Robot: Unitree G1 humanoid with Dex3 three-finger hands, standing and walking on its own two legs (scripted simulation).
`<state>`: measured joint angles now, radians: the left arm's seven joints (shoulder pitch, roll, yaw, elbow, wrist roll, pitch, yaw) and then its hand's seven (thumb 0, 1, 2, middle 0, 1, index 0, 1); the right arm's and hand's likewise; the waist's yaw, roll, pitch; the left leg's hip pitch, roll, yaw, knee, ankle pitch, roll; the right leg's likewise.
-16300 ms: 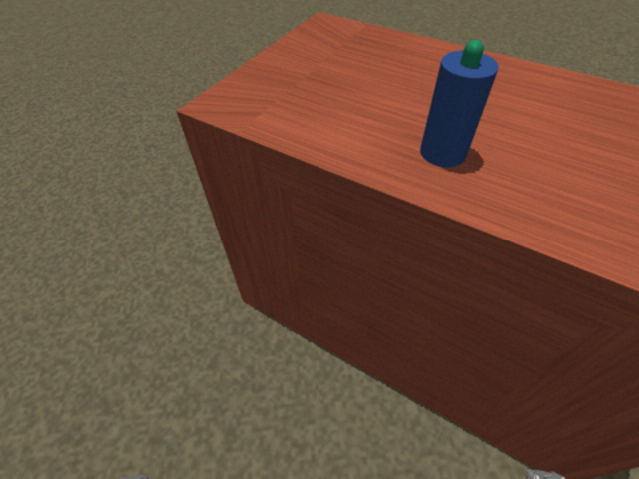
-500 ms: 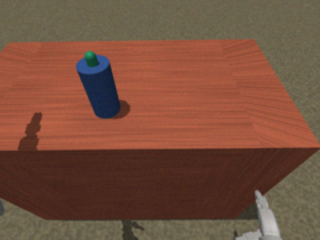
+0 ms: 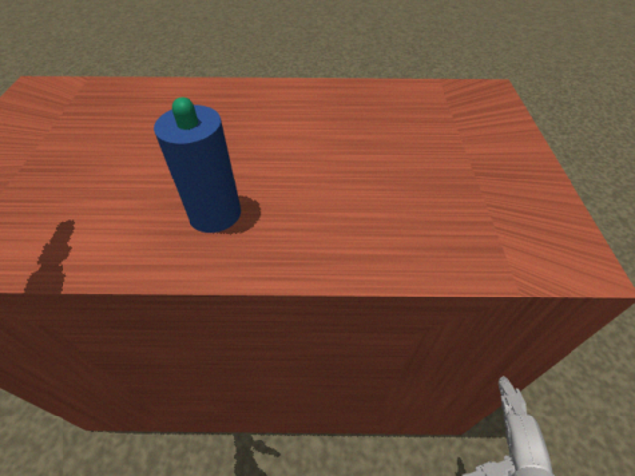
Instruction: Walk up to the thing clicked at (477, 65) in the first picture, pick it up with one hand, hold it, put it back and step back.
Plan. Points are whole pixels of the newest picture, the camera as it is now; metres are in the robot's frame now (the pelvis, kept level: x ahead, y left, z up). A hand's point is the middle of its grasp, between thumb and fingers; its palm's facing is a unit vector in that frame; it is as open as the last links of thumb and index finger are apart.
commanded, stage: approach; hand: left
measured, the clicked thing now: (200, 164) +0.48 +0.17 +0.13
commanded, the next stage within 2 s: close in in 0.18 s
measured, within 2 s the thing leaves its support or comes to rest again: neither
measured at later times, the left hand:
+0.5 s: hand (162, 192) +0.46 +0.22 +0.10, palm faces +0.09 -1.00 +0.04, open 17.7 cm
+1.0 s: hand (190, 200) +0.44 +0.18 +0.10, palm faces +0.12 -0.99 +0.02, open 17.7 cm
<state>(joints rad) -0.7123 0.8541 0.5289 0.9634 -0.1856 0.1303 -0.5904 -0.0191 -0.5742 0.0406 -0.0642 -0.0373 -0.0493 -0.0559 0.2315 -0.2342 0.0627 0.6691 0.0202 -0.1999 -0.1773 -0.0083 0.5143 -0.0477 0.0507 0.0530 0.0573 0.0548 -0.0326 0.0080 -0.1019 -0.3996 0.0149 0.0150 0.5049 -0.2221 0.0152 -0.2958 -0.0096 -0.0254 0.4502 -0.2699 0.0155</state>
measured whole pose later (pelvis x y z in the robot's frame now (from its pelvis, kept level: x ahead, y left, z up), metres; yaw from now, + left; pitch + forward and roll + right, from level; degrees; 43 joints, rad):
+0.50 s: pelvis +0.00 +0.00 -0.02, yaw -3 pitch +11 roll -2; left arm -0.71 0.50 0.42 0.93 -0.18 -0.15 -0.24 -0.02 -0.60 0.03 -0.06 -0.04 -0.07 -0.04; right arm 0.27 -0.23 0.02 0.51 0.00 -0.16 -0.06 -0.01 0.53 -0.04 0.05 0.05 0.06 0.06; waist -0.11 0.00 -0.07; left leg -0.57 0.05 0.04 0.68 -0.30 0.01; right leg -0.47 0.02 0.00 0.60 -0.32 0.01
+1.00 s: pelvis -0.01 -0.01 -0.02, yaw -1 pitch +10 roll -1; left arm -0.62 0.35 0.31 0.72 -0.18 -0.10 -0.09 -0.02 -0.61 0.05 -0.05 -0.02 -0.05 -0.02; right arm 0.30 -0.23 -0.05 0.41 0.01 -0.09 -0.03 -0.01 0.52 -0.05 0.05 0.05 0.06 0.06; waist -0.06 0.02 -0.09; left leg -0.57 0.04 0.02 0.72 -0.32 0.00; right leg -0.48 0.01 -0.01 0.70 -0.38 0.00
